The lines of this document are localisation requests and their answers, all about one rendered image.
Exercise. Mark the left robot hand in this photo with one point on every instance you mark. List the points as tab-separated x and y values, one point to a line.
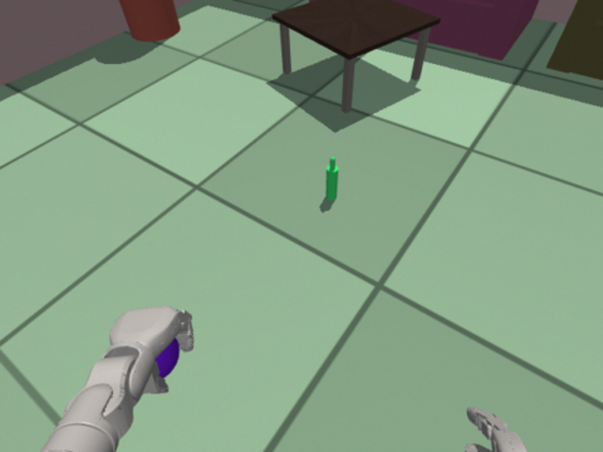
155	328

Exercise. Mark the right robot hand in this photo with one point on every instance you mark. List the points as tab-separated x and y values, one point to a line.
495	430

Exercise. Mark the sofa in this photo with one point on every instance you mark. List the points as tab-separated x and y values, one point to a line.
488	28

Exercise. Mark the armchair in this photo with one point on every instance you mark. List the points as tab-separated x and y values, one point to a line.
580	47

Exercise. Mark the coffee table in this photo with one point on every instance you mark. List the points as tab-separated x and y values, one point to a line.
352	28

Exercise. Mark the left robot arm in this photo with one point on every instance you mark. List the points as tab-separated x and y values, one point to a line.
100	414

